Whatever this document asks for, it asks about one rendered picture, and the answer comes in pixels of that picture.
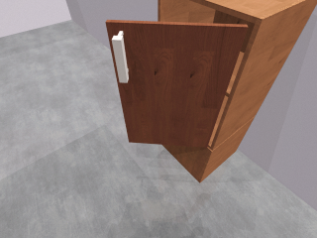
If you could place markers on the handle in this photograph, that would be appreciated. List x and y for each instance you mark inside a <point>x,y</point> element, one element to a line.
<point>120,57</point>

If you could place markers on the cupboard door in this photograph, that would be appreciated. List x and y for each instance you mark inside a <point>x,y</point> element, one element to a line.
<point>179,73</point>

